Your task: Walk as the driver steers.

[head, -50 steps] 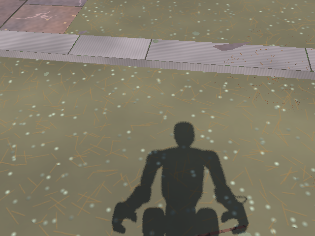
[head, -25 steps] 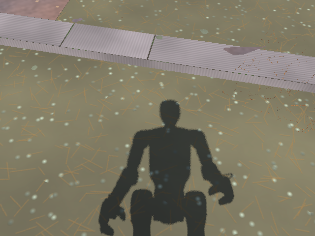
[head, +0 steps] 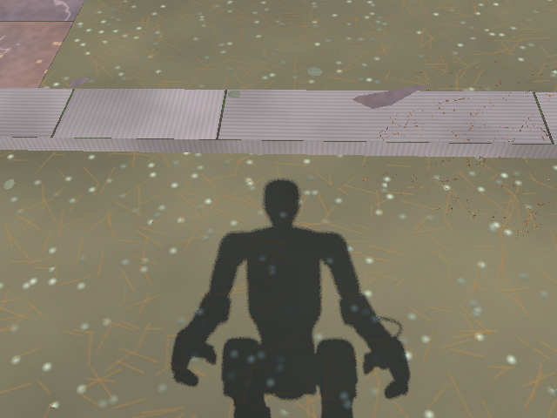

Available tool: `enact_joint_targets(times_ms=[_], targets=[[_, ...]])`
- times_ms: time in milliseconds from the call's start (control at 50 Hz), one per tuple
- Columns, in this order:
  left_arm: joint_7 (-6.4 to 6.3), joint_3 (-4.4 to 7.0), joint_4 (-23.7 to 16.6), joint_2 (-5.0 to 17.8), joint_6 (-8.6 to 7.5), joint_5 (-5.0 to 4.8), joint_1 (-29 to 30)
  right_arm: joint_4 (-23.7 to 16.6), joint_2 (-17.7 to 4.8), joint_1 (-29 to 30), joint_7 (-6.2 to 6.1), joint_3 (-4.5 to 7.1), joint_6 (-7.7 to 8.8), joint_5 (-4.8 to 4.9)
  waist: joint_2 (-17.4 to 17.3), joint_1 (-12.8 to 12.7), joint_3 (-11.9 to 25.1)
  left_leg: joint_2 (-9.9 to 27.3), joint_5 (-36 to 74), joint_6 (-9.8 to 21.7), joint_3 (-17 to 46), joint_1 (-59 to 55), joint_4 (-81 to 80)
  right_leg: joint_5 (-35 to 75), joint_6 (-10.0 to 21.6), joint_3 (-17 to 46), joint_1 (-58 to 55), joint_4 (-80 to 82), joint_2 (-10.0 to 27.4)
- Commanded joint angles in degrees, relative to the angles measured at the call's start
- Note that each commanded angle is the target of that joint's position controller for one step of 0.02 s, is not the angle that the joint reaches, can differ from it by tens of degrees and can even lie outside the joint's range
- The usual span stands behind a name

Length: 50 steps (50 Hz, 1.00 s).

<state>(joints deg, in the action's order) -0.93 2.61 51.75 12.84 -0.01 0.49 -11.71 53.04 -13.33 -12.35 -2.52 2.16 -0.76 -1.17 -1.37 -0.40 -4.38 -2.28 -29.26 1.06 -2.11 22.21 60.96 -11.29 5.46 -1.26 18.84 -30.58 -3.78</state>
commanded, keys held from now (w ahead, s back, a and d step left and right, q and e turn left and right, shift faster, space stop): e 0.68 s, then no key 0.14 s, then w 0.18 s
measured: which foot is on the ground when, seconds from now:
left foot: up 0.00-0.32, down 0.34-0.80, up 0.82-1.00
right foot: down 0.00-0.34, up 0.36-0.78, down 0.80-1.00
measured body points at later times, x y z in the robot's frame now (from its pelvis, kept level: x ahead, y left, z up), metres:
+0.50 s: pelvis +0.00 +0.05 +0.01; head +0.03 +0.07 +0.46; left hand +0.17 +0.29 -0.13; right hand +0.02 -0.24 -0.09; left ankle +0.02 +0.14 -0.73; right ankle -0.04 -0.06 -0.65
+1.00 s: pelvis -0.02 +0.01 +0.02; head -0.02 -0.02 +0.47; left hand +0.20 +0.19 -0.09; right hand -0.10 -0.26 -0.13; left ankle +0.05 +0.14 -0.67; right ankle -0.07 -0.05 -0.73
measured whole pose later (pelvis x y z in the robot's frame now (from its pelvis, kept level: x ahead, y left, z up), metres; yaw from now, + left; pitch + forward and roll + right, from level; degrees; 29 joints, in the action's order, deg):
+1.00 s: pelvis -0.02 +0.01 +0.02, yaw -29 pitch -1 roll +1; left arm 0.2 1.3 47.5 13.2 0.2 0.9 -13.1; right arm 48.7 -17.1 -15.8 1.9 3.5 -2.1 -2.3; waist -2.8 1.4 -1.5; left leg 3.3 -18.4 -0.1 -1.6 23.9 54.2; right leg -11.6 4.3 0.2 5.1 -17.4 -3.2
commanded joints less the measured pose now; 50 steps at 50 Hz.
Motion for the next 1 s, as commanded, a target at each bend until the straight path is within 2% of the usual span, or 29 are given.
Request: enact_joint_targets(times_ms=[20, 80, 160, 220, 280, 320, 340, 360, 380, 400, 420, 440, 460, 480, 540, 580, 680, 740, 760, 780, 800, 820, 840, 860, 880, 900, 920, 940, 1000], targets=[[-0.49, 2.0, -3.4, 7.3, 0.93, 0.4, 0.4, -3.0, -4.9, -2.6, 0.0, 1.38, -0.64, -0.69, 5.2, 1.4, 4.1, 2.0, 4.3, -2.1, 3.3, 5.2, 2.0, 18.0, 10.8, 17.9, -3.6, 13.9, 13.7], [-0.04, 2.78, -3.3, 9.0, 0.66, 0.49, -1.5, -3.9, -3.9, -2.2, -0.05, 1.22, -1.3, -0.02, 5.3, 0.8, 7.3, 1.4, 5.0, -3.2, 3.3, 4.5, -3.9, 16.5, 9.8, 18.2, -5.7, 13.3, 12.6], [0.18, 3.62, -3.8, 10.6, 1.34, 0.8, -2.6, -6.1, -4.6, 1.7, -0.31, 1.25, -1.76, 0.38, 7.8, -1.0, 7.5, 1.0, 5.5, -3.4, 4.1, 4.1, -10.5, 3.7, 9.0, 22.8, -5.8, 14.8, 12.3], [0.49, 4.1, -4.5, 11.1, 1.85, 1.01, -1.6, -7.2, -5.0, 2.5, -0.41, 1.18, -1.35, 0.76, 8.7, -1.3, 7.4, 0.0, 5.3, -3.0, 4.3, 1.2, -15.5, 1.1, 8.0, 25.5, -4.9, 14.9, 11.8], [0.89, 4.42, -5.0, 11.3, 2.31, 0.91, 0.2, -7.4, -5.2, -0.2, -0.72, 1.14, -0.53, 1.31, 9.6, -0.3, 7.8, -1.5, 4.8, -1.6, 4.4, -4.6, -23.7, 3.7, 6.3, 28.4, -4.1, 13.9, 11.3], [0.95, 4.45, -5.7, 11.0, 2.76, 0.12, 2.7, -6.5, -5.1, -5.5, -1.07, 1.17, 0.24, 1.42, 9.0, 2.8, 7.5, -1.9, 10.9, -0.1, 3.8, -13.6, -38.2, -0.2, 2.5, 28.1, 0.2, 12.0, 8.5], [0.8, 3.88, -6.4, 8.7, 2.7, -0.41, 2.2, -6.6, -8.5, -6.3, -1.53, 1.97, 0.65, 0.72, 3.4, 2.4, 6.5, 4.9, 8.4, 1.5, 10.4, -17.9, -47.0, -9.1, -1.2, 24.5, 5.4, 7.2, 4.3], [0.67, 3.09, -8.1, 5.0, 2.38, -1.44, 1.4, -8.5, -15.3, -3.9, -1.7, 3.41, 0.63, -0.37, -11.3, 1.0, 6.2, 21.3, 3.1, 7.2, 28.9, -20.4, -52.9, -16.9, -4.4, 11.7, 15.3, -7.2, -5.5], [0.27, 4.01, -6.8, 9.4, 2.16, 0.99, 1.2, -9.6, -14.7, 0.9, -1.29, 3.28, 0.43, -1.02, -8.3, 0.2, 3.4, 25.6, 10.8, 11.6, 29.5, -11.3, -52.1, -20.1, -5.0, 7.6, 15.3, -19.5, -3.9], [0.57, 4.56, -6.2, 10.6, 2.16, 1.34, 0.5, -10.6, -10.5, 2.7, -1.08, 2.12, 0.62, -0.97, -4.4, -1.3, 3.0, 23.1, 18.2, 12.1, 25.3, -7.9, -50.2, -17.9, -4.9, 8.4, 11.5, -26.2, -2.1], [0.95, 4.67, -5.1, 10.1, 2.41, 1.4, -1.3, -11.0, -7.9, 5.3, -0.9, 1.42, 0.78, -0.56, -2.6, -3.2, 2.2, 19.0, 23.0, 10.5, 18.7, -7.1, -48.5, -14.4, -5.1, 7.9, 10.7, -30.6, -1.6], [1.36, 4.7, -4.4, 9.7, 2.88, 1.52, -2.9, -11.7, -7.3, 6.7, -0.86, 1.2, 0.9, -0.27, -4.1, -3.9, 2.8, 15.9, 26.0, 8.9, 13.9, -9.2, -47.3, -11.9, -5.6, 7.2, 11.5, -34.0, -1.4], [1.89, 4.6, -3.9, 9.4, 3.33, 1.47, -4.0, -12.3, -7.3, 6.4, -0.9, 1.15, 0.93, -0.24, -6.2, -3.4, 3.3, 14.5, 31.1, 8.7, 10.8, -11.3, -46.0, -11.4, -6.3, 6.1, 12.7, -36.5, -1.3], [2.29, 4.43, -4.1, 9.3, 3.62, 1.26, -3.3, -12.1, -7.4, 4.7, -0.77, 1.18, 0.93, -0.27, -6.4, -2.4, 3.7, 14.1, 35.8, 9.0, 8.9, -13.5, -44.9, -11.3, -7.2, 5.2, 13.6, -36.8, -1.0], [2.92, 3.64, -6.3, 8.4, 4.04, 0.74, 1.5, -10.7, -8.8, -1.6, -0.57, 1.83, 0.96, -0.26, -6.2, 1.2, 4.3, 15.8, 42.8, 10.4, 7.5, -21.7, -42.7, -11.8, -9.0, 3.7, 16.7, -31.9, 0.5], [3.25, 3.21, -7.5, 7.9, 4.31, 0.57, 3.5, -10.1, -9.9, -3.7, -0.43, 2.33, 0.95, -0.29, -7.0, 2.6, 4.8, 17.3, 44.8, 11.0, 7.1, -24.6, -41.7, -13.0, -9.4, 3.0, 16.2, -27.7, 1.3], [3.85, 2.22, -10.0, 7.0, 4.52, -0.18, 5.4, -10.4, -11.8, -2.3, 0.84, 3.09, 0.84, -0.69, -8.7, 2.8, 5.5, 18.6, 45.5, 10.7, 3.0, -20.3, -39.8, -14.9, -7.3, -1.1, 5.8, -15.9, 2.6], [3.41, 1.92, -10.4, 7.0, 4.09, -0.52, 4.3, -9.7, -12.8, -2.2, 1.57, 3.45, 0.57, -0.62, -9.9, 2.5, 6.3, 18.9, 47.0, 10.3, 2.9, -18.3, -37.1, -14.7, -5.3, -2.5, -0.3, -7.9, 1.4], [3.15, 1.79, -10.0, 6.6, 3.76, -0.38, 2.7, -9.5, -12.9, -1.5, 1.73, 3.47, 0.35, -0.27, -9.2, 1.2, 6.7, 18.4, 45.8, 9.4, 2.3, -17.3, -35.1, -11.2, -4.5, -2.9, -3.5, -2.2, 1.0], [2.73, 1.63, -9.2, 6.5, 3.13, 0.19, 0.5, -9.3, -12.6, -0.8, 1.78, 3.37, 0.01, 0.26, -7.3, -0.6, 6.8, 17.4, 42.2, 7.1, 0.7, -14.4, -31.9, -2.8, -3.6, -2.7, -8.8, 7.6, 0.9], [2.1, 1.96, -8.9, 8.8, 2.21, 1.23, -0.9, -8.8, -11.1, -2.8, 1.89, 3.0, -0.21, 0.36, -1.3, -1.1, 8.3, 15.4, 33.4, 3.6, -1.8, -8.3, -25.7, 3.6, -2.7, 3.6, -16.8, 14.5, 4.6], [1.49, 2.27, -10.1, 13.6, 1.24, 1.77, -1.1, -10.7, -4.6, -5.6, 2.36, 1.31, -0.69, -0.74, 15.1, 1.3, 10.6, 9.6, -1.9, -0.7, -6.2, 4.3, -12.4, 22.3, 0.2, 23.8, -25.5, 15.0, 22.7], [1.14, 3.56, -8.8, 17.1, 1.08, 0.17, -4.9, -12.1, -6.2, -0.6, 1.45, 1.31, -1.64, -0.35, 15.6, -3.3, 10.2, 4.2, -7.5, -1.0, -1.0, 6.2, -7.1, 25.8, 9.7, 25.8, -18.6, 13.1, 26.6], [1.22, 2.97, -7.7, 14.4, 1.18, 0.12, -5.6, -11.9, -9.0, 0.6, 1.58, 1.97, -2.07, -0.54, 10.1, -2.7, 7.4, 5.5, -4.5, -0.8, 1.3, 9.2, -3.4, 12.3, 10.3, 23.7, -19.3, 15.6, 23.3], [1.22, 1.75, -7.6, 10.9, 1.3, 0.25, -2.8, -11.2, -9.3, 1.1, 2.36, 2.22, -1.88, -0.48, 8.9, -1.7, 3.6, 6.3, 0.4, -0.6, 2.2, 10.5, -4.3, -3.0, 8.3, 21.0, -16.8, 19.0, 19.8], [1.1, 0.97, -7.8, 8.9, 1.45, 0.66, -0.1, -10.1, -9.6, 0.6, 3.21, 2.41, -1.46, -0.44, 9.4, -0.5, 1.3, 6.7, 4.8, -0.7, 2.1, 10.9, -6.2, -13.1, 6.0, 19.5, -16.0, 22.1, 16.5], [0.64, 0.69, -7.5, 8.5, 1.07, 0.41, -0.3, -9.3, -10.1, -0.3, 3.95, 2.69, -1.24, -1.13, 11.0, -0.5, -0.3, 6.5, 8.0, -1.0, 1.3, 11.3, -6.1, -14.3, 5.4, 18.6, -16.0, 23.9, 15.0], [0.63, 0.56, -6.9, 8.5, 0.51, 0.43, -1.2, -8.2, -9.8, -1.5, 4.42, 2.72, -0.92, -1.41, 10.1, -0.2, 0.0, 6.2, 10.4, -1.1, 1.2, 11.2, -5.6, -12.7, 5.2, 17.6, -17.0, 24.4, 14.2], [0.95, 0.88, -5.1, 9.8, -1.56, 0.36, -4.2, -7.1, -8.4, -1.4, 4.96, 2.66, -0.03, -1.17, 6.8, -0.1, 0.4, 6.1, 14.2, -1.4, 1.1, 13.0, -6.2, -9.3, 5.7, 16.3, -19.1, 24.9, 14.5]])
Velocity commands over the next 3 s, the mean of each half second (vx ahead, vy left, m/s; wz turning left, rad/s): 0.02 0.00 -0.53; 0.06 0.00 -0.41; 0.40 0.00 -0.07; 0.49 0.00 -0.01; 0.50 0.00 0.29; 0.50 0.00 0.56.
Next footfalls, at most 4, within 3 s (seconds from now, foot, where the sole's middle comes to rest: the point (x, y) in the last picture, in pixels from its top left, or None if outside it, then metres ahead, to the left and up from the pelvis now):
0.34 left None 0.05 0.13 -0.77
0.80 right None -0.04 -0.06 -0.77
1.36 left None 0.27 0.01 -0.77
1.90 right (429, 403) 0.49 -0.28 -0.77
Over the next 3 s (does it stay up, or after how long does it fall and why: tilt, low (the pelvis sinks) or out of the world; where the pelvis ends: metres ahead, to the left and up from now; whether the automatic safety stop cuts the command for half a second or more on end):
stays up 0.94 -0.36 -0.01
